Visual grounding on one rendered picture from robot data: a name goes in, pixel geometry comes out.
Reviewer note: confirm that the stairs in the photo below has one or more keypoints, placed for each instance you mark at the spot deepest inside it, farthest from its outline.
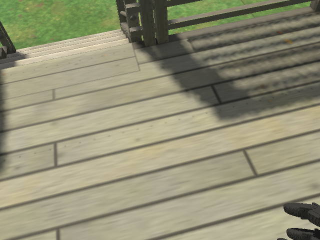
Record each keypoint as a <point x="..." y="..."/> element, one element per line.
<point x="64" y="48"/>

